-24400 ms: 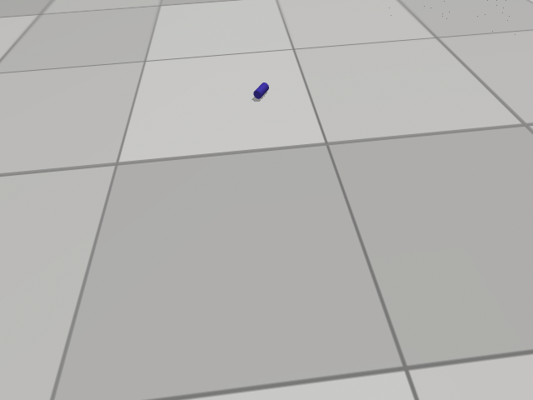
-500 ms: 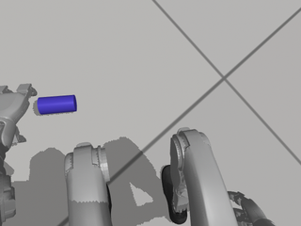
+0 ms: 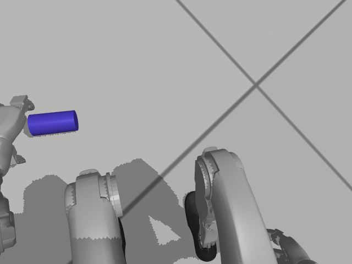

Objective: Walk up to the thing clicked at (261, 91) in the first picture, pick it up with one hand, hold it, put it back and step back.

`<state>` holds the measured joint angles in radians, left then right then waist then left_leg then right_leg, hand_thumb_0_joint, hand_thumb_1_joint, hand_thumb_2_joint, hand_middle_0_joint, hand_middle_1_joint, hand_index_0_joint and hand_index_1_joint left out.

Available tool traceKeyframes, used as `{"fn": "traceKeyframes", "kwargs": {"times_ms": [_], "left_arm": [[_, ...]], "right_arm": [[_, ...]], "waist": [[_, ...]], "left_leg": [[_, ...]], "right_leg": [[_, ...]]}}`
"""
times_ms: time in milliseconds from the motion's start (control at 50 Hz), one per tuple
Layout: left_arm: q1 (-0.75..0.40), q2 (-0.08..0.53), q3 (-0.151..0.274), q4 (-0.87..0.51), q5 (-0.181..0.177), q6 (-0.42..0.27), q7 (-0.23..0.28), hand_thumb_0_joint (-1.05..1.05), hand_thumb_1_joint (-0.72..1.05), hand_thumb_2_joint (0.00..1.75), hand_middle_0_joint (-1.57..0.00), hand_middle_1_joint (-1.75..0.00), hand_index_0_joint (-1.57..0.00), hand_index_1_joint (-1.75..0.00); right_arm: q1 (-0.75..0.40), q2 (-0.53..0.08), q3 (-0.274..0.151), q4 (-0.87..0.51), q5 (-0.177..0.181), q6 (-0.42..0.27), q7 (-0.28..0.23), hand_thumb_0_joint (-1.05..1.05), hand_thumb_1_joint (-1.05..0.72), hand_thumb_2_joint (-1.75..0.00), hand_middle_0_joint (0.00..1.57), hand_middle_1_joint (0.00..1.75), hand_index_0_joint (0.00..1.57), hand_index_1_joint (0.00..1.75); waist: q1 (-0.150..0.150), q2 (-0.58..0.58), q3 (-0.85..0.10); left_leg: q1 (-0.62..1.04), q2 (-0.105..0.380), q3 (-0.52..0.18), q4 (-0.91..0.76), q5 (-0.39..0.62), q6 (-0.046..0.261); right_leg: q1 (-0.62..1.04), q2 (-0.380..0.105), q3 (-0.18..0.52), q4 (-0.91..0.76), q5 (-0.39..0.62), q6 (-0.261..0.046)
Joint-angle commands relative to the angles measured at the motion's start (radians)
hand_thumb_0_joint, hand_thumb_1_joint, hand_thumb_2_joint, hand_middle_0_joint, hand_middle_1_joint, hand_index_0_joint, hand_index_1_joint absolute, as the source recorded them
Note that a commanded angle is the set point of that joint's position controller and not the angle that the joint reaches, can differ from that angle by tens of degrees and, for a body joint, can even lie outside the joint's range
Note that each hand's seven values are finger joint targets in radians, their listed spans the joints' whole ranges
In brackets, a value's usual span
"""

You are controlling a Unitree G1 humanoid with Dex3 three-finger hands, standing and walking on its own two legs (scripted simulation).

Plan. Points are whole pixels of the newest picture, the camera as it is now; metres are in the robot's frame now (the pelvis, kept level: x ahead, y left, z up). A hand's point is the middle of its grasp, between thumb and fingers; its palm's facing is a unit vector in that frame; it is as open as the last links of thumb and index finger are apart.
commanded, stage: rise first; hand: left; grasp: from above
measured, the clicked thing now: (54, 122) +0.48 +0.27 -0.30
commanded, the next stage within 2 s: approach in 1.62 s
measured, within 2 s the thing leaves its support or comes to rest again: neither
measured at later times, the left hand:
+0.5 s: hand (20, 135) +0.42 +0.31 -0.18, palm faces -0.47 -0.06 -0.88, open 13.2 cm
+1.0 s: hand (23, 130) +0.44 +0.31 -0.18, palm faces -0.47 -0.05 -0.88, open 13.4 cm
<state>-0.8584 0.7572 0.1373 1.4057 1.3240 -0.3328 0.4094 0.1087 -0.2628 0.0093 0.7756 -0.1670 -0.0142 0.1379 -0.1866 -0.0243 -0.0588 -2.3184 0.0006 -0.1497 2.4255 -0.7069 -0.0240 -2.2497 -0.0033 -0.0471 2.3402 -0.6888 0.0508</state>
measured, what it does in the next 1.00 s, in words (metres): stands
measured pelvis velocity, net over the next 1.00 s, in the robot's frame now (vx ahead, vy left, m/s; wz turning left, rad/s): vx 0.00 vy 0.00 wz -0.01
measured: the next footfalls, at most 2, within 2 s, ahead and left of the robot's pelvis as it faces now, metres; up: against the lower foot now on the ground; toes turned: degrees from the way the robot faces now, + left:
none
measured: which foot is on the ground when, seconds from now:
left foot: down 0.00-1.00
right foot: down 0.00-1.00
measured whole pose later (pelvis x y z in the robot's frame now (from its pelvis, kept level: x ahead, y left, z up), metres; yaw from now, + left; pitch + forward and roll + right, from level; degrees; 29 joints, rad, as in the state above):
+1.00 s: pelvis +0.00 +0.00 -0.01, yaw -1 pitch +33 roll -8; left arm -0.92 0.77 0.12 1.46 1.33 -0.30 0.43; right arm 0.13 -0.27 0.06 0.76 -0.17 -0.04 0.15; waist -0.23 -0.02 -0.04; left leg -2.34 0.00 -0.16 2.45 -0.70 -0.02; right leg -2.26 0.00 -0.06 2.35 -0.68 0.05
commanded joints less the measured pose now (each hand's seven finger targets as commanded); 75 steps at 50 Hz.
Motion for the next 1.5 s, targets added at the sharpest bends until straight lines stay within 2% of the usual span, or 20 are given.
{"fn": "traceKeyframes", "kwargs": {"times_ms": [0, 100, 180, 380, 440, 520, 560, 740, 820, 880, 940, 1000, 1040, 1120, 1180, 1240, 1300, 1320, 1380, 1480], "left_arm": [[-0.262, 0.288, 0.050, -0.137, -0.020, -0.005, 0.044, 0.00, -0.34, 0.84, -0.23, -0.86, -0.24, -0.85], [-0.275, 0.272, 0.033, -0.102, -0.017, -0.005, 0.049, 0.00, -0.44, 0.94, -0.21, -0.85, -0.18, -0.87], [-0.288, 0.269, 0.030, -0.116, -0.019, -0.003, 0.061, 0.00, -0.37, 0.87, -0.23, -0.86, -0.23, -0.86], [-0.315, 0.267, 0.021, -0.084, -0.006, 0.012, 0.076, 0.00, -0.38, 0.89, -0.22, -0.86, -0.22, -0.87], [-0.318, 0.261, 0.012, -0.050, -0.010, 0.022, 0.076, 0.00, -0.39, 0.89, -0.21, -0.88, -0.21, -0.88], [-0.317, 0.265, 0.009, -0.071, -0.011, 0.030, 0.074, 0.00, -0.39, 0.89, -0.22, -0.87, -0.22, -0.88], [-0.342, 0.271, 0.017, -0.100, -0.016, 0.030, 0.074, 0.00, -0.38, 0.89, -0.22, -0.86, -0.22, -0.87], [-0.341, 0.266, 0.002, -0.067, -0.015, 0.033, 0.062, 0.00, -0.43, 0.92, -0.19, -0.90, -0.18, -0.91], [-0.341, 0.290, 0.014, -0.091, -0.017, 0.033, 0.062, 0.00, -0.42, 0.92, -0.20, -0.89, -0.19, -0.89], [-0.324, 0.258, -0.001, -0.051, -0.017, 0.039, 0.057, 0.00, -0.43, 0.92, -0.19, -0.89, -0.19, -0.90], [-0.341, 0.305, 0.025, -0.074, -0.018, 0.037, 0.058, 0.00, -0.44, 0.93, -0.18, -0.90, -0.17, -0.91], [-0.357, 0.265, -0.006, -0.046, -0.020, 0.035, 0.053, 0.00, -0.43, 0.93, -0.19, -0.89, -0.18, -0.90], [-0.356, 0.285, 0.009, -0.071, -0.024, 0.034, 0.053, 0.00, -0.43, 0.93, -0.19, -0.89, -0.18, -0.90], [-0.341, 0.268, -0.015, -0.026, -0.026, 0.032, 0.043, 0.00, -0.43, 0.92, -0.20, -0.89, -0.19, -0.90], [-0.339, 0.301, 0.009, -0.077, -0.022, 0.029, 0.043, 0.00, -0.41, 0.91, -0.21, -0.88, -0.20, -0.89], [-0.356, 0.278, -0.002, -0.057, -0.025, 0.030, 0.044, 0.00, -0.42, 0.92, -0.20, -0.89, -0.19, -0.90], [-0.361, 0.309, 0.016, -0.120, -0.020, 0.027, 0.048, 0.00, -0.44, 0.93, -0.20, -0.88, -0.19, -0.90], [-0.335, 0.290, 0.007, -0.102, -0.022, 0.030, 0.049, 0.00, -0.43, 0.92, -0.20, -0.88, -0.19, -0.89], [-0.360, 0.264, -0.010, -0.096, -0.024, 0.036, 0.047, 0.00, -0.43, 0.93, -0.19, -0.89, -0.18, -0.90], [-0.349, 0.256, -0.019, -0.057, -0.024, 0.047, 0.042, 0.00, -0.43, 0.92, -0.20, -0.89, -0.19, -0.90]], "right_arm": [[0.184, -0.240, -0.069, -0.016, -0.001, -0.008, -0.012, 0.00, -0.90, -0.90, 0.20, 0.30, 0.20, 0.30], [0.188, -0.249, -0.066, -0.014, -0.004, -0.009, -0.008, 0.00, -0.91, -0.90, 0.20, 0.30, 0.20, 0.30], [0.183, -0.248, -0.068, -0.012, -0.001, -0.015, -0.009, 0.00, -0.91, -0.90, 0.20, 0.30, 0.20, 0.30], [0.187, -0.251, -0.055, -0.012, -0.007, -0.019, -0.008, 0.00, -0.91, -0.90, 0.20, 0.30, 0.20, 0.30], [0.186, -0.252, -0.049, -0.011, -0.007, -0.026, -0.007, 0.00, -0.91, -0.90, 0.20, 0.30, 0.20, 0.30], [0.189, -0.254, -0.048, -0.012, -0.006, -0.032, -0.009, 0.00, -0.91, -0.90, 0.20, 0.30, 0.20, 0.30], [0.201, -0.259, -0.044, -0.016, -0.009, -0.033, -0.006, 0.00, -0.91, -0.90, 0.20, 0.30, 0.20, 0.30], [0.211, -0.258, -0.034, -0.016, -0.008, -0.030, -0.005, 0.00, -0.91, -0.90, 0.20, 0.30, 0.20, 0.30], [0.209, -0.261, -0.033, -0.024, -0.004, -0.029, -0.005, 0.00, -0.91, -0.90, 0.20, 0.30, 0.20, 0.30], [0.212, -0.259, -0.034, -0.021, -0.003, -0.030, -0.003, 0.00, -0.91, -0.90, 0.20, 0.30, 0.20, 0.30], [0.208, -0.263, -0.031, -0.030, -0.001, -0.030, -0.005, 0.00, -0.91, -0.90, 0.20, 0.30, 0.20, 0.30], [0.211, -0.262, -0.026, -0.024, -0.003, -0.031, -0.005, 0.00, -0.91, -0.90, 0.20, 0.30, 0.20, 0.30], [0.213, -0.262, -0.026, -0.024, -0.005, -0.034, -0.006, 0.00, -0.90, -0.90, 0.20, 0.30, 0.20, 0.30], [0.212, -0.261, -0.020, -0.020, -0.002, -0.037, -0.006, 0.00, -0.91, -0.90, 0.20, 0.30, 0.20, 0.30], [0.216, -0.262, -0.027, -0.026, -0.004, -0.037, -0.006, 0.00, -0.91, -0.90, 0.20, 0.30, 0.20, 0.30], [0.213, -0.263, -0.023, -0.023, -0.006, -0.035, -0.006, 0.00, -0.91, -0.90, 0.20, 0.30, 0.20, 0.30], [0.213, -0.265, -0.029, -0.028, -0.003, -0.034, -0.008, 0.00, -0.91, -0.90, 0.20, 0.30, 0.20, 0.30], [0.213, -0.259, -0.026, -0.024, -0.002, -0.031, -0.007, 0.00, -0.91, -0.90, 0.20, 0.30, 0.20, 0.30], [0.214, -0.263, -0.030, -0.026, 0.001, -0.030, -0.009, 0.00, -0.91, -0.90, 0.20, 0.30, 0.20, 0.30], [0.214, -0.261, -0.031, -0.027, 0.008, -0.031, -0.008, 0.00, -0.90, -0.90, 0.20, 0.30, 0.20, 0.30]], "waist": [[0.019, 0.266, -0.678], [-0.003, 0.267, -0.653], [0.005, 0.296, -0.671], [-0.014, 0.286, -0.663], [-0.025, 0.266, -0.612], [-0.017, 0.289, -0.649], [-0.029, 0.320, -0.672], [-0.042, 0.309, -0.649], [-0.024, 0.341, -0.669], [-0.041, 0.302, -0.639], [-0.025, 0.322, -0.649], [-0.057, 0.285, -0.622], [-0.039, 0.309, -0.637], [-0.055, 0.264, -0.612], [-0.032, 0.314, -0.664], [-0.053, 0.297, -0.621], [-0.027, 0.333, -0.689], [-0.023, 0.330, -0.684], [-0.045, 0.323, -0.656], [-0.044, 0.301, -0.638]], "left_leg": [[0.516, -0.027, 0.118, -0.250, 0.202, 0.056], [0.522, -0.024, 0.108, -0.243, 0.208, 0.054], [0.545, -0.021, 0.108, -0.247, 0.199, 0.049], [0.516, -0.025, 0.107, -0.240, 0.191, 0.052], [0.488, -0.025, 0.108, -0.243, 0.158, 0.055], [0.515, -0.022, 0.111, -0.237, 0.178, 0.052], [0.532, -0.023, 0.104, -0.243, 0.201, 0.049], [0.519, -0.023, 0.103, -0.235, 0.209, 0.048], [0.530, -0.023, 0.106, -0.242, 0.207, 0.045], [0.512, -0.021, 0.103, -0.239, 0.200, 0.047], [0.502, -0.023, 0.104, -0.247, 0.185, 0.048], [0.474, -0.023, 0.103, -0.234, 0.167, 0.054], [0.495, -0.026, 0.105, -0.245, 0.169, 0.050], [0.467, -0.024, 0.104, -0.229, 0.169, 0.055], [0.497, -0.023, 0.109, -0.234, 0.193, 0.049], [0.487, -0.025, 0.103, -0.242, 0.167, 0.049], [0.519, -0.023, 0.109, -0.241, 0.195, 0.047], [0.510, -0.024, 0.112, -0.239, 0.203, 0.047], [0.513, -0.024, 0.104, -0.247, 0.185, 0.047], [0.512, -0.023, 0.103, -0.250, 0.187, 0.048]], "right_leg": [[0.326, 0.033, -0.093, -0.228, 0.208, -0.079], [0.294, 0.032, -0.102, -0.217, 0.213, -0.079], [0.282, 0.033, -0.103, -0.216, 0.202, -0.082], [0.287, 0.036, -0.106, -0.213, 0.202, -0.081], [0.265, 0.035, -0.105, -0.220, 0.177, -0.081], [0.283, 0.034, -0.102, -0.218, 0.197, -0.082], [0.290, 0.032, -0.110, -0.206, 0.214, -0.078], [0.293, 0.036, -0.112, -0.208, 0.229, -0.080], [0.297, 0.034, -0.110, -0.205, 0.225, -0.084], [0.285, 0.036, -0.114, -0.208, 0.222, -0.083], [0.283, 0.034, -0.112, -0.206, 0.203, -0.085], [0.285, 0.038, -0.111, -0.220, 0.198, -0.081], [0.290, 0.035, -0.110, -0.217, 0.192, -0.081], [0.301, 0.037, -0.108, -0.225, 0.201, -0.079], [0.318, 0.034, -0.106, -0.217, 0.217, -0.081], [0.291, 0.036, -0.113, -0.221, 0.193, -0.082], [0.323, 0.036, -0.106, -0.225, 0.219, -0.082], [0.331, 0.037, -0.105, -0.220, 0.228, -0.082], [0.291, 0.035, -0.112, -0.222, 0.211, -0.083], [0.286, 0.034, -0.112, -0.226, 0.213, -0.084]]}}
